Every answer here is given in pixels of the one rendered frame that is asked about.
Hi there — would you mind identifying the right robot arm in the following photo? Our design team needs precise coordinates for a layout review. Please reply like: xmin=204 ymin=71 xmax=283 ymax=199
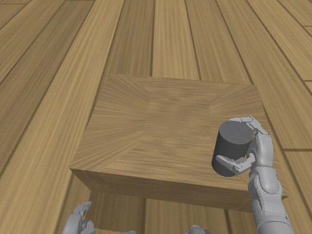
xmin=248 ymin=166 xmax=295 ymax=234

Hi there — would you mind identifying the right robot hand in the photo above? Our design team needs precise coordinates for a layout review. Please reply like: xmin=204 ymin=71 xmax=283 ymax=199
xmin=216 ymin=116 xmax=274 ymax=176

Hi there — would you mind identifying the can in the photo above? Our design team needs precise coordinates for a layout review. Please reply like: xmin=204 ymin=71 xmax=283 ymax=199
xmin=212 ymin=120 xmax=253 ymax=177

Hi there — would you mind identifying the left robot hand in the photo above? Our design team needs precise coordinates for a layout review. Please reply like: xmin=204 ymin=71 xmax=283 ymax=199
xmin=62 ymin=201 xmax=97 ymax=234

